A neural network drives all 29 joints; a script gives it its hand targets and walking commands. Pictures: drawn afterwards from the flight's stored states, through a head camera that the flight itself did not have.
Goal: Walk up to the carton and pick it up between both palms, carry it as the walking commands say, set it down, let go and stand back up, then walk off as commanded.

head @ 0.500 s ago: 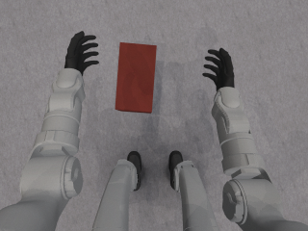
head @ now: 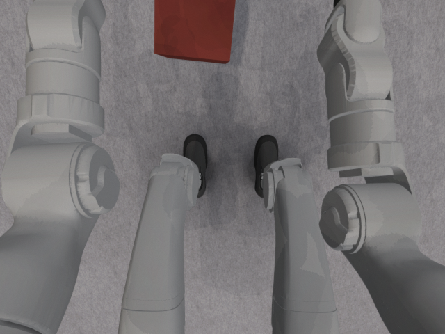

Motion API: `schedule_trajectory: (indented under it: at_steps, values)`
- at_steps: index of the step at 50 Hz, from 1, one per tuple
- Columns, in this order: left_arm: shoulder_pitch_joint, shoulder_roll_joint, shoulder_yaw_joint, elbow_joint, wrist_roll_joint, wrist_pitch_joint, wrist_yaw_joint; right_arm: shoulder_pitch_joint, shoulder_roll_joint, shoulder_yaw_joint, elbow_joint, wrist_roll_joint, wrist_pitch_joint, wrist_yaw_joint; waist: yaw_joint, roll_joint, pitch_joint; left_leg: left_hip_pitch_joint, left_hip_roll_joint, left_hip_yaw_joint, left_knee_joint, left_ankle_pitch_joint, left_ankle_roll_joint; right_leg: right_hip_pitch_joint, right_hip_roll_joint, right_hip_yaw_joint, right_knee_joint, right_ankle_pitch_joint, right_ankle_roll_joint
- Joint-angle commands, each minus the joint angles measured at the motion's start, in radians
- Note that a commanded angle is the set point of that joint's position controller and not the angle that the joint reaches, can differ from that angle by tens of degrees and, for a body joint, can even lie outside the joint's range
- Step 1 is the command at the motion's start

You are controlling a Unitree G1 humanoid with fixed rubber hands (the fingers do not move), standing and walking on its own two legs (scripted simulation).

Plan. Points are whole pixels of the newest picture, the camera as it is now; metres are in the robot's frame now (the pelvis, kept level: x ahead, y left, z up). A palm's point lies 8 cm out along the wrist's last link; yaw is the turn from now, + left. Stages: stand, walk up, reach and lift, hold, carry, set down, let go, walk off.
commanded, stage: reach and lift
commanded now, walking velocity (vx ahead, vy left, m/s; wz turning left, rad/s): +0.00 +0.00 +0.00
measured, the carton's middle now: out of the picture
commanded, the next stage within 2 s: none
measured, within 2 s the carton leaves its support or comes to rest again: neither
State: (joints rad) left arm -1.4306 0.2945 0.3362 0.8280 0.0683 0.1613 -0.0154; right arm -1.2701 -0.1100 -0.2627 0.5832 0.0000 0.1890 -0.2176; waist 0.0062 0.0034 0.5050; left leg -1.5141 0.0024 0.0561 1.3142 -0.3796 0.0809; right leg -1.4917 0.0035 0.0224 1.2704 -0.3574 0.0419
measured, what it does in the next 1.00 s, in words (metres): lowers itself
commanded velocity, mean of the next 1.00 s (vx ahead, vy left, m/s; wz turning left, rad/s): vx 0.00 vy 0.00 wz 0.00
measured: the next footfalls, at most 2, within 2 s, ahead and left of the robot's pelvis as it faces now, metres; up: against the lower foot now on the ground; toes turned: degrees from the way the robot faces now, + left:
none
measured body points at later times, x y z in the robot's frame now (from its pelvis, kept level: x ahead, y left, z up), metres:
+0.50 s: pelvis -0.04 +0.00 -0.16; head +0.34 +0.04 +0.07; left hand +0.55 +0.18 -0.33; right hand +0.54 -0.13 -0.33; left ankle +0.10 +0.08 -0.59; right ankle +0.11 -0.15 -0.58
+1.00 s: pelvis -0.03 -0.01 -0.23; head +0.37 +0.03 -0.03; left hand +0.55 +0.20 -0.43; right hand +0.55 -0.13 -0.43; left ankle +0.10 +0.08 -0.59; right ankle +0.11 -0.15 -0.59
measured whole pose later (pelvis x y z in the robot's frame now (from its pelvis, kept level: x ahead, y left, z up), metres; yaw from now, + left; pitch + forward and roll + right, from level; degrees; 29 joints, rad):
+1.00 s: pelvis -0.03 -0.01 -0.23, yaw +1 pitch +35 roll -5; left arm -1.70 0.43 0.06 1.22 -0.15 0.11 0.05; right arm -1.60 -0.27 -0.27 1.10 0.05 0.11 -0.15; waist 0.01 0.00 0.52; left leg -2.23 0.00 0.06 2.13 -0.51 0.11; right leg -2.18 0.00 0.01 2.10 -0.53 0.06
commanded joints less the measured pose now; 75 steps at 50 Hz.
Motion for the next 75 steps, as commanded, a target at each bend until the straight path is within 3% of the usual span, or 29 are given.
schedule_trajectory:
  at_steps: [1,2,3,4,5,9,10,11,12,14,15,16,17,18,19,22,23,24,28,30,33,35,38,41,47,52,57,71,75]
  values:
    - [-0.451,0.296,-0.076,-0.084,-0.076,0.03,0.069,-0.431,-0.161,-0.024,-0.092,0.045,0.028,-0.033,-0.021,0.025,-2.103,0.916,-0.079,-0.137,0.114,0.361,-0.059,0.322,0.115,-0.117,0.159,0.126,-0.003]
    - [-0.451,0.257,-0.125,0.038,-0.092,0.049,0.072,-0.438,-0.186,-0.032,0.054,0.053,0.038,-0.03,-0.059,0.073,-1.896,0.803,-0.065,-0.138,0.149,0.256,-0.062,0.164,0.103,-0.121,0.198,0.017,-0.013]
    - [-0.513,0.297,-0.114,-0.148,-0.089,0.051,0.083,-0.473,-0.199,-0.015,-0.1,0.087,0.041,-0.037,-0.042,0.066,-2.143,0.932,-0.076,-0.141,0.164,0.357,-0.064,0.3,0.113,-0.121,0.218,0.109,-0.005]
    - [-0.532,0.296,-0.136,-0.096,-0.106,0.042,0.093,-0.437,-0.221,-0.039,0.054,0.071,0.039,-0.034,-0.066,0.092,-1.933,0.836,-0.06,-0.176,0.188,0.311,-0.073,0.088,0.116,-0.129,0.28,0.034,-0.014]
    - [-0.648,0.327,-0.152,-0.184,-0.127,0.054,0.12,-0.58,-0.252,-0.02,-0.097,0.116,0.041,-0.037,-0.062,0.088,-2.111,0.957,-0.051,-0.207,0.218,0.247,-0.068,0.16,0.105,-0.114,0.296,0.023,-0.01]
    - [-0.657,0.338,-0.19,-0.062,-0.181,0.091,0.139,-0.627,-0.269,0.035,0.045,0.169,0.079,-0.039,-0.038,0.07,-1.901,0.717,-0.051,-0.166,0.26,0.081,-0.066,0.107,0.097,-0.101,0.359,-0.05,-0.014]
    - [-0.687,0.351,-0.21,-0.139,-0.19,0.094,0.151,-0.661,-0.249,0.034,-0.079,0.2,0.075,-0.036,-0.042,0.054,-2.051,0.871,-0.058,-0.206,0.249,0.132,-0.055,0.125,0.107,-0.115,0.37,-0.013,-0.002]
    - [-0.61,0.327,-0.198,0.053,-0.203,0.101,0.141,-0.598,-0.22,0.07,0.116,0.198,0.088,-0.026,-0.03,0.005,-1.806,0.66,-0.05,-0.182,0.27,0.022,-0.052,0.03,0.084,-0.102,0.374,-0.097,-0.007]
    - [-0.572,0.267,-0.244,0.223,-0.196,0.111,0.121,-0.55,-0.219,0.03,0.277,0.17,0.09,-0.009,-0.086,0.05,-1.59,0.516,-0.048,-0.183,0.27,-0.108,-0.062,-0.092,0.085,-0.109,0.39,-0.171,-0.018]
    - [-0.523,0.234,-0.233,0.339,-0.151,0.096,0.097,-0.546,-0.219,0.009,0.354,0.134,0.072,0.027,-0.072,0.018,-1.42,0.356,-0.05,-0.169,0.28,-0.208,-0.061,-0.148,0.082,-0.108,0.416,-0.19,-0.014]
    - [-0.599,0.256,-0.243,0.198,-0.124,0.077,0.098,-0.572,-0.236,-0.025,0.274,0.121,0.06,0.031,-0.086,0.078,-1.571,0.448,-0.05,-0.183,0.289,-0.144,-0.071,-0.077,0.09,-0.108,0.442,-0.108,-0.018]
    - [-0.539,0.245,-0.219,0.336,-0.125,0.067,0.092,-0.544,-0.202,-0.008,0.369,0.116,0.045,0.044,-0.056,0.021,-1.47,0.342,-0.046,-0.156,0.316,-0.143,-0.071,-0.117,0.078,-0.12,0.454,-0.145,-0.012]
    - [-0.546,0.263,-0.221,0.227,-0.095,0.04,0.091,-0.534,-0.199,-0.027,0.271,0.116,0.021,0.043,-0.043,0.055,-1.612,0.447,-0.066,-0.15,0.363,0.02,-0.069,-0.062,0.091,-0.108,0.477,-0.027,-0.008]
    - [-0.552,0.247,-0.227,0.308,-0.114,0.027,0.087,-0.566,-0.232,-0.064,0.343,0.08,-0.003,0.043,-0.073,0.035,-1.481,0.317,-0.059,-0.153,0.371,-0.038,-0.074,-0.147,0.084,-0.127,0.5,-0.088,-0.005]
    - [-0.616,0.26,-0.215,0.151,-0.135,0.013,0.096,-0.623,-0.237,-0.053,0.181,0.069,-0.018,0.03,-0.082,0.053,-1.699,0.443,-0.071,-0.135,0.404,0.059,-0.077,-0.003,0.086,-0.114,0.506,-0.001,-0.008]
    - [-0.647,0.293,-0.222,0.311,-0.125,0.011,0.102,-0.612,-0.249,-0.055,0.373,0.058,-0.016,0.029,-0.081,0.055,-1.467,0.337,-0.052,-0.152,0.444,-0.044,-0.079,-0.187,0.066,-0.118,0.547,-0.117,-0.007]
    - [-0.687,0.292,-0.233,0.066,-0.134,-0.005,0.104,-0.609,-0.24,-0.041,0.239,0.076,-0.02,0.022,-0.083,0.079,-1.707,0.452,-0.073,-0.13,0.457,0.102,-0.088,-0.032,0.082,-0.124,0.554,0.011,-0.007]
    - [-0.694,0.286,-0.278,0.15,-0.168,-0.009,0.113,-0.635,-0.273,-0.044,0.255,0.079,-0.043,0.016,-0.126,0.088,-1.678,0.472,-0.062,-0.15,0.492,0.142,-0.082,-0.099,0.077,-0.137,0.578,-0.015,-0.012]
    - [-0.695,0.296,-0.31,-0.007,-0.234,-0.018,0.152,-0.621,-0.291,0.011,0.181,0.155,-0.054,-0.003,-0.103,0.115,-1.89,0.705,-0.057,-0.194,0.552,0.327,-0.096,-0.112,0.078,-0.136,0.64,0.046,-0.008]
    - [-0.619,0.279,-0.306,0.255,-0.236,-0.007,0.144,-0.595,-0.274,0.032,0.328,0.151,-0.058,0.008,-0.081,0.066,-1.638,0.494,-0.053,-0.177,0.577,0.225,-0.083,-0.23,0.064,-0.13,0.653,-0.042,-0.002]
    - [-0.534,0.254,-0.273,0.372,-0.222,-0.014,0.111,-0.559,-0.221,0.037,0.406,0.138,-0.058,0.026,-0.062,-0.003,-1.387,0.209,-0.056,-0.137,0.57,0.058,-0.073,-0.222,0.06,-0.109,0.65,-0.072,0.003]
    - [-0.534,0.2,-0.3,0.443,-0.216,-0.017,0.08,-0.534,-0.217,0.006,0.498,0.099,-0.066,0.046,-0.103,-0.007,-1.231,0.049,-0.046,-0.135,0.557,-0.03,-0.073,-0.273,0.059,-0.112,0.655,-0.107,-0.001]
    - [-0.581,0.19,-0.329,0.316,-0.245,-0.034,0.06,-0.589,-0.228,0.009,0.376,0.091,-0.091,0.055,-0.136,0.004,-1.303,0.091,-0.046,-0.145,0.611,0.049,-0.077,-0.22,0.061,-0.102,0.688,-0.028,0.001]
    - [-0.44,0.131,-0.322,0.539,-0.2,-0.014,0.026,-0.579,-0.209,0.036,0.465,0.095,-0.088,0.071,-0.088,-0.002,-1.118,-0.059,-0.032,-0.137,0.614,-0.064,-0.07,-0.245,0.045,-0.097,0.705,-0.125,-0.006]
    - [-0.496,0.155,-0.316,0.419,-0.208,-0.055,0.001,-0.535,-0.218,0.033,0.508,0.095,-0.122,0.086,-0.086,0.045,-1.151,-0.065,-0.027,-0.132,0.687,0.06,-0.086,-0.274,0.056,-0.084,0.751,-0.035,-0.003]
    - [-0.571,0.179,-0.412,0.268,-0.255,-0.092,0.032,-0.463,-0.245,-0.002,0.56,0.098,-0.146,0.092,-0.167,0.116,-1.278,0.182,-0.02,-0.186,0.723,0.254,-0.107,-0.39,0.045,-0.119,0.807,0.039,-0.012]
    - [-0.652,0.213,-0.406,0.216,-0.31,-0.125,0.066,-0.583,-0.224,0.084,0.477,0.179,-0.18,0.086,-0.068,0.083,-1.326,0.198,-0.021,-0.205,0.786,0.414,-0.093,-0.423,0.04,-0.094,0.862,0.105,-0.014]
    - [-0.531,0.209,-0.379,0.317,-0.3,-0.131,0.054,-0.513,-0.111,0.129,0.547,0.205,-0.163,0.07,-0.021,-0.01,-1.205,-0.106,-0.022,-0.117,0.769,0.196,-0.058,-0.225,0.057,-0.053,0.832,0.124,-0.011]
    - [-0.564,0.144,-0.446,0.321,-0.317,-0.127,0.042,-0.504,-0.084,0.121,0.572,0.197,-0.163,0.077,-0.065,0.012,-1.197,-0.059,-0.025,-0.148,0.752,0.205,-0.068,-0.267,0.058,-0.084,0.846,0.122,-0.005]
